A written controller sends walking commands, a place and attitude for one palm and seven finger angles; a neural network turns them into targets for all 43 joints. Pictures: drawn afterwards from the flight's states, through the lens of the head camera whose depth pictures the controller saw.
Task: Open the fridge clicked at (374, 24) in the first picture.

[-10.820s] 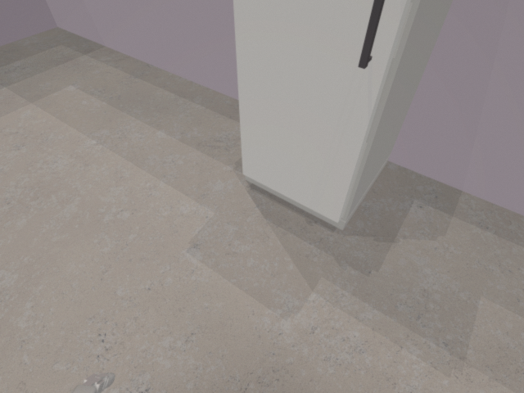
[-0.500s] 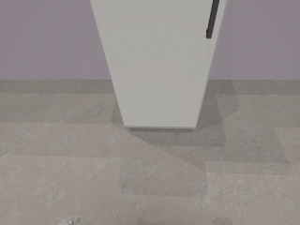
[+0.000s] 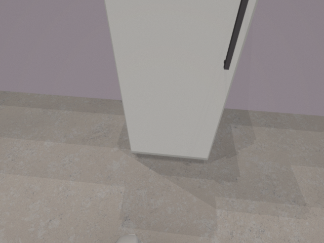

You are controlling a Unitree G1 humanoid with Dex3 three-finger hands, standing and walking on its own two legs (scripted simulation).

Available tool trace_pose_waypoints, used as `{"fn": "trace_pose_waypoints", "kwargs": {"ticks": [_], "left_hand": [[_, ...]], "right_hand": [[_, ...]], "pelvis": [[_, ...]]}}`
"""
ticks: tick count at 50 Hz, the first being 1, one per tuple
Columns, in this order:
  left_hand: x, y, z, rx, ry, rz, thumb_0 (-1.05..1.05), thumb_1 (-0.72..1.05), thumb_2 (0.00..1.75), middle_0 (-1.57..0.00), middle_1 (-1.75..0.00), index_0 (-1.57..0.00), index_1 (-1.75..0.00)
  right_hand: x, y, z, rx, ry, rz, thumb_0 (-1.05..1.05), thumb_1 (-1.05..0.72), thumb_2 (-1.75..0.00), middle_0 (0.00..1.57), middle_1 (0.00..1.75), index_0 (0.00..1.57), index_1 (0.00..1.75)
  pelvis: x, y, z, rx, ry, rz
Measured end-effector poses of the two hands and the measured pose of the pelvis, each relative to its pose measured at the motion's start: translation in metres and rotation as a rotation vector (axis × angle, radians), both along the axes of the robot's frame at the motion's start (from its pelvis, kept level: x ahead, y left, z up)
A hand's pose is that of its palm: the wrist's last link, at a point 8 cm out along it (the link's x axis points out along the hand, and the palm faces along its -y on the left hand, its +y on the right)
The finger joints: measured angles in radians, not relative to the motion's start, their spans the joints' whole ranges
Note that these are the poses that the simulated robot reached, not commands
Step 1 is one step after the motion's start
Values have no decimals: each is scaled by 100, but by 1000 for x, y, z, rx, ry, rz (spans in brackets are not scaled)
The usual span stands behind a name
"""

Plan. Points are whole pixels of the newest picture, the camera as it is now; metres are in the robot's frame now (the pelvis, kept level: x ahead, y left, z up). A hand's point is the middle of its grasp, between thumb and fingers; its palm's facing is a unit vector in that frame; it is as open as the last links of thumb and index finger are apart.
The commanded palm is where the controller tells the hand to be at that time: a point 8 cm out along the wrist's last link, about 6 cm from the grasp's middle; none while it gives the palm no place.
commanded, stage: take the last steps up to it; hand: right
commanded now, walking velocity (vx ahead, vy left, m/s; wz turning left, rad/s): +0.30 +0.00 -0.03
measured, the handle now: (236, 25) +0.81 -0.18 +0.21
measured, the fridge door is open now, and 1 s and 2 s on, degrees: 0 0 0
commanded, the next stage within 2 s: come to a stop and stand still in 0.88 s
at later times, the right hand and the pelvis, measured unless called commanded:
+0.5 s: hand out of the picture +0.14 -0.11 -0.16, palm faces +0.13 +0.97 -0.23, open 7.1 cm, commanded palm none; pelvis +0.14 +0.08 +0.00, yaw -3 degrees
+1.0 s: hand (235, 223) +0.26 -0.20 -0.19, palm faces +0.11 +0.98 -0.18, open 7.4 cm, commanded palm none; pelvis +0.27 -0.02 -0.01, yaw -2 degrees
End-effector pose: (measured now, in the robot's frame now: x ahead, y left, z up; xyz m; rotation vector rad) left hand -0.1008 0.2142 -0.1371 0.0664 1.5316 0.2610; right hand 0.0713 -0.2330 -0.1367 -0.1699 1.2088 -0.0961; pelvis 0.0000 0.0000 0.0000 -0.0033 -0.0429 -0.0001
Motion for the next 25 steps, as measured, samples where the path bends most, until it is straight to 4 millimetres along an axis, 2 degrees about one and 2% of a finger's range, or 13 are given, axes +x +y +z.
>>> {"fn": "trace_pose_waypoints", "kwargs": {"ticks": [3, 6, 9, 11, 13, 15, 19, 22, 25], "left_hand": [[-16, 1, 0, -30, 75, 34, 1, 91, 90, -20, -30, -20, -30], [-19, 7, -2, -58, 129, 59, 1, 91, 90, -20, -30, -20, -30], [-9, 20, -9, -84, 161, 70, 1, 90, 90, -20, -30, -20, -30], [5, 32, -20, -99, 168, 62, 1, 90, 90, -20, -30, -20, -30], [32, 47, -25, -100, 146, 36, 1, 90, 90, -20, -30, -20, -30], [68, 64, -27, -86, 91, 8, 1, 91, 90, -20, -30, -20, -30], [154, 90, -23, -47, -57, -66, 1, 91, 90, -20, -30, -20, -30], [216, 101, -18, -25, -164, -115, 1, 91, 90, -20, -30, -20, -30], [273, 101, -12, -14, -248, -162, 1, 91, 90, -19, -30, -20, -30]], "right_hand": [[34, 17, 5, -1, -34, 30, 1, -91, -90, 19, 30, 20, 30], [71, 39, 8, -2, -72, 60, 1, -91, -90, 19, 30, 20, 30], [106, 64, 7, -4, -120, 82, 1, -91, -90, 19, 30, 20, 30], [122, 78, 1, -8, -164, 77, 1, -91, -90, 19, 30, 20, 30], [123, 88, 0, -1, -174, 49, 1, -91, -90, 20, 30, 20, 30], [114, 95, 1, 6, -146, 11, 1, -91, -90, 20, 30, 21, 30], [99, 84, 8, -42, -109, -97, -3, -96, -90, 20, 30, 21, 30], [81, 78, 8, -57, -38, -123, -3, -96, -90, 20, 30, 21, 30], [58, 79, 4, -44, 49, -158, -2, -95, -90, 20, 30, 20, 30]], "pelvis": [[14, 12, -1, -4, 5, 1], [31, 27, -4, -9, 12, 8], [52, 46, -11, -15, 16, 14], [64, 60, -21, -18, 12, 5], [73, 68, -21, -8, -1, -13], [84, 74, -17, -8, -5, -20], [105, 81, -7, 0, -2, -40], [121, 82, -3, 5, 2, -49], [138, 78, -2, 11, 6, -56]]}}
